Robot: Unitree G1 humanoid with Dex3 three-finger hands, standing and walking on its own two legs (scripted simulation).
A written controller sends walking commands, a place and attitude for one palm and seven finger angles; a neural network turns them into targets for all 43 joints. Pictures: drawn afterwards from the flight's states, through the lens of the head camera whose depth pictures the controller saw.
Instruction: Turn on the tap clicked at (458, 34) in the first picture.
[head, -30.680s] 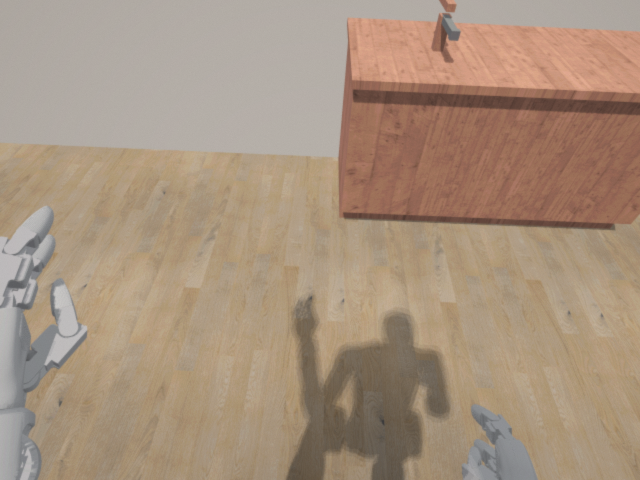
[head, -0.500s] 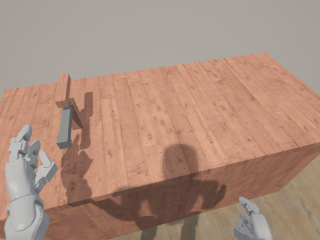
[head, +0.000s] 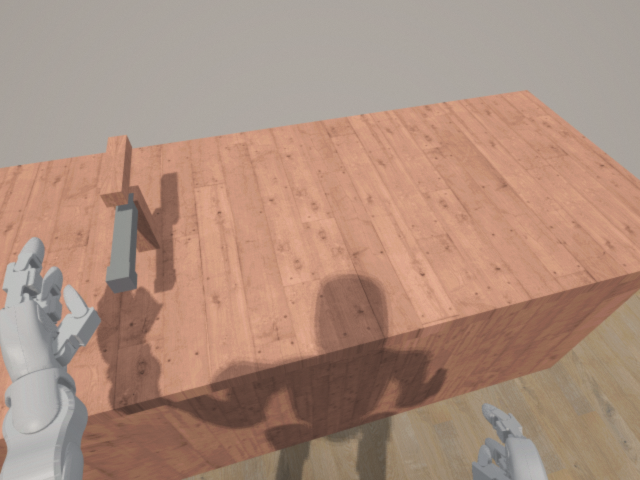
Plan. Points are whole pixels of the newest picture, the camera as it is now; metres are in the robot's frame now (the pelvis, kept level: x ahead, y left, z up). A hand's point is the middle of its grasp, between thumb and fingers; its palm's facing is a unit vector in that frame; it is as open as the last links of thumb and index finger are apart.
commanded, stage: reach beside the lever's end, fingers flat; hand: left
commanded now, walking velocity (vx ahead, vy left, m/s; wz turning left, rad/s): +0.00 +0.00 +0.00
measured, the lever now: (122, 277) +0.34 +0.30 +0.06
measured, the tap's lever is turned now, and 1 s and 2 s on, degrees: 0 0 17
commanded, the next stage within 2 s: push the lever round in 0.82 s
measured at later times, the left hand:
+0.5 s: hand (89, 293) +0.31 +0.33 +0.06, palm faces +0.57 -0.82 -0.09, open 7.8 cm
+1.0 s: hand (95, 296) +0.31 +0.32 +0.05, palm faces +0.55 -0.83 -0.08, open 7.8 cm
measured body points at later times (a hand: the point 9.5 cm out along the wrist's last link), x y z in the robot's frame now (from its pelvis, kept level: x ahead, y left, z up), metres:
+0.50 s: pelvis +0.00 +0.01 -0.01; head +0.05 +0.02 +0.44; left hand +0.28 +0.37 +0.06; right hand +0.15 -0.24 -0.11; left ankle +0.03 +0.12 -0.72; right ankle +0.00 -0.10 -0.72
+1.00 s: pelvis +0.01 +0.02 -0.01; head +0.05 +0.03 +0.43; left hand +0.27 +0.36 +0.06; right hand +0.17 -0.22 -0.11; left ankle +0.03 +0.12 -0.72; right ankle +0.00 -0.10 -0.72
